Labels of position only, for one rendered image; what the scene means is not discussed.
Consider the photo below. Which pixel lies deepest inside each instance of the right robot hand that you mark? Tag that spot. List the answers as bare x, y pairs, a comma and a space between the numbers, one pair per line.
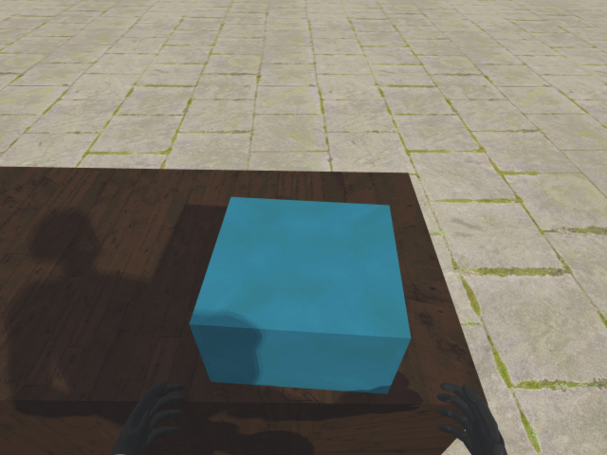
482, 436

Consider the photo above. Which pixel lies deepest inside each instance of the carton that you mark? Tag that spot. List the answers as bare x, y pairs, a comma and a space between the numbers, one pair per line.
303, 294

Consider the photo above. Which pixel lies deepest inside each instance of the left robot hand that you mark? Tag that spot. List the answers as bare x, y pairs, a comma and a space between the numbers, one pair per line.
137, 434

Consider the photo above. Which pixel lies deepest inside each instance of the pedestal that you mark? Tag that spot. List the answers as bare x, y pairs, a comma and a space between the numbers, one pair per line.
100, 271

